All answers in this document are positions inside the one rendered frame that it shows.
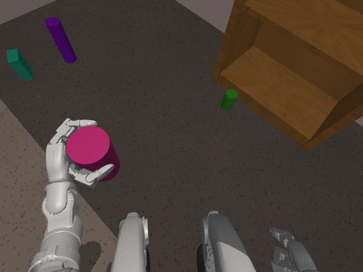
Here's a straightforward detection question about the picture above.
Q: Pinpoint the left robot hand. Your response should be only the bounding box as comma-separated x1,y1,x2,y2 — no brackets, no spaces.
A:
45,118,115,188

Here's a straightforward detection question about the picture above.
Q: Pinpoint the left robot arm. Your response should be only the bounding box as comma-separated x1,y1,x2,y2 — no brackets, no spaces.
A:
28,181,83,272

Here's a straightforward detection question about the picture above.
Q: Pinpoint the right robot hand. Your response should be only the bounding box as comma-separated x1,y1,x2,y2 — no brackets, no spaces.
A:
269,227,317,272

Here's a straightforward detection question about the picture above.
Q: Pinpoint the bookshelf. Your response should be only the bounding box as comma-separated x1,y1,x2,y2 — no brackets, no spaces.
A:
211,0,363,152

